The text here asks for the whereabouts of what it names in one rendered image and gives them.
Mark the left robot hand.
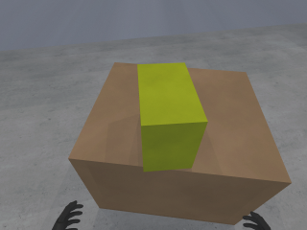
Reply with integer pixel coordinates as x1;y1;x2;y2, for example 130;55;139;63
52;200;83;230

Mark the carton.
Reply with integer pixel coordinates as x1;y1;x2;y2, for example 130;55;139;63
137;62;208;173

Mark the pedestal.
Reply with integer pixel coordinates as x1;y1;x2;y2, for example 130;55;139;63
68;62;292;225

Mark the right robot hand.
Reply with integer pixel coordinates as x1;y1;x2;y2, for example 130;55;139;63
243;211;271;230

